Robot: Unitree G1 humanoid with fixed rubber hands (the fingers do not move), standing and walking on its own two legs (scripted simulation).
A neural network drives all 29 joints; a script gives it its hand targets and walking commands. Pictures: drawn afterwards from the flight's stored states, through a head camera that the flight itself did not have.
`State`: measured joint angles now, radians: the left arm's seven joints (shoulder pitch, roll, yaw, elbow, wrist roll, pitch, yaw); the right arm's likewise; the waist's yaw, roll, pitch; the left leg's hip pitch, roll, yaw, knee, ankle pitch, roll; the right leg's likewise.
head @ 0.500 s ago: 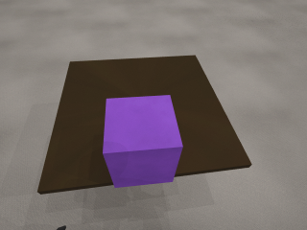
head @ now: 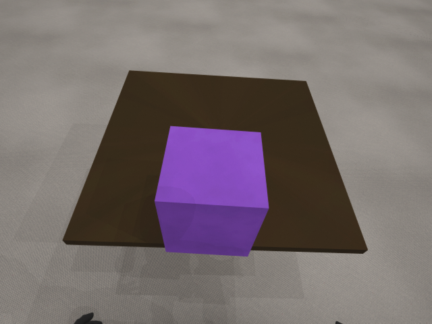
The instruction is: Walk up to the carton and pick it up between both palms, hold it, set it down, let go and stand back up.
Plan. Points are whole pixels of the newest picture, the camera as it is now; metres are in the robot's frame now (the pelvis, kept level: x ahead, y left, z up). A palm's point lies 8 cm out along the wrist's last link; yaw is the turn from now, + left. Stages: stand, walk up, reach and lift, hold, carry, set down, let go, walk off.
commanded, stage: walk up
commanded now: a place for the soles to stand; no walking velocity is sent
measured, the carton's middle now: (211, 194) +0.42 +0.02 -0.08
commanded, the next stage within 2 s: reach and lift in 0.96 s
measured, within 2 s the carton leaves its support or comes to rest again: neither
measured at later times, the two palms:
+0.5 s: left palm out of the picture +0.06 +0.24 -0.10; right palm out of the picture +0.09 -0.27 -0.09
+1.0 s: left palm out of the picture +0.04 +0.26 -0.11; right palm out of the picture +0.13 -0.26 -0.09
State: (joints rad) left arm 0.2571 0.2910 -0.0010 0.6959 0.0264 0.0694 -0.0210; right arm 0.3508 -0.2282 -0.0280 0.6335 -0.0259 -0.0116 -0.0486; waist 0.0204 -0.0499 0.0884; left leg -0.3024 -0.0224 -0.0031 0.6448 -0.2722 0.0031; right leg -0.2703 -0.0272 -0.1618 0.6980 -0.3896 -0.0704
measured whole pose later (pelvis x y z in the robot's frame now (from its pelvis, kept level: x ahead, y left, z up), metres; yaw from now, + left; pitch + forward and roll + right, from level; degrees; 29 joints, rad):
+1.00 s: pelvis +0.01 -0.02 +0.01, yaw +6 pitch -1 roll -1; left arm 0.31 0.30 0.00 0.70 0.01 0.09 -0.01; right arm 0.30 -0.24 -0.02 0.71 -0.04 -0.03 -0.01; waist 0.03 -0.01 0.03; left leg -0.34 -0.02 -0.12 0.65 -0.29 -0.03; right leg -0.23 -0.03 -0.19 0.62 -0.38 -0.04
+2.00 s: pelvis +0.03 +0.00 +0.03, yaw -3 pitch -4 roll +0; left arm 0.24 0.17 0.00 0.61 -0.03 -0.21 0.03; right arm 0.16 -0.16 0.02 0.86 0.11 -0.47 0.03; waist 0.05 -0.03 0.03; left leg -0.10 0.03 0.05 0.40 -0.23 -0.01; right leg -0.05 0.02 -0.03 0.37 -0.26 -0.02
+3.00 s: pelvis +0.03 +0.01 +0.02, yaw -4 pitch -2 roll +0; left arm 0.05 0.22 -0.04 0.57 -0.17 -0.30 0.04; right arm 0.03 -0.13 0.07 0.67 0.22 -0.41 -0.03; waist 0.03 -0.03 0.01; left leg -0.15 0.02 0.05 0.44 -0.25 0.00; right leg -0.11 0.02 0.01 0.42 -0.27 -0.01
